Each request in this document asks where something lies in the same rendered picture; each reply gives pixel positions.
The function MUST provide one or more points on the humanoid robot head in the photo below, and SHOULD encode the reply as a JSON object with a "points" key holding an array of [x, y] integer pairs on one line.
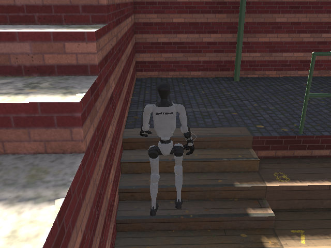
{"points": [[163, 90]]}

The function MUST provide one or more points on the right robot forearm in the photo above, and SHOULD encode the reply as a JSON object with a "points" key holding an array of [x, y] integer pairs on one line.
{"points": [[188, 137]]}

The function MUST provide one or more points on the left robot foot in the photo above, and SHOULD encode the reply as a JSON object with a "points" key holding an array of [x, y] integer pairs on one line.
{"points": [[153, 211]]}

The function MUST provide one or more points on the right robot upper arm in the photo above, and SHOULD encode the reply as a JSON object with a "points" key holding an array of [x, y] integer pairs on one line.
{"points": [[182, 116]]}

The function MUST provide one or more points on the right robot hand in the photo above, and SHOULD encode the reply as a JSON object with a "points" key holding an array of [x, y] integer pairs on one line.
{"points": [[189, 147]]}

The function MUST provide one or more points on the left robot upper arm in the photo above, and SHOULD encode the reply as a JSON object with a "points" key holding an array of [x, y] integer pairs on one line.
{"points": [[146, 116]]}

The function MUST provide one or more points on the left robot hand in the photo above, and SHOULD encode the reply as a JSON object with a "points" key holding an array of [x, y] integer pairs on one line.
{"points": [[149, 132]]}

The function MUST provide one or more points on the left robot forearm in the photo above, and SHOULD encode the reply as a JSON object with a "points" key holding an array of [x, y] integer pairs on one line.
{"points": [[143, 132]]}

